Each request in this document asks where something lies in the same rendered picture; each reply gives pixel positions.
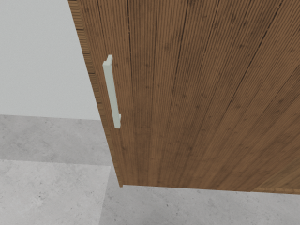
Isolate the wardrobe door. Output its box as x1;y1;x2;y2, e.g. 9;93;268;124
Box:
258;156;300;189
78;0;300;192

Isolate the handle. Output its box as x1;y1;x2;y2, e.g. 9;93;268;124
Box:
102;54;121;128

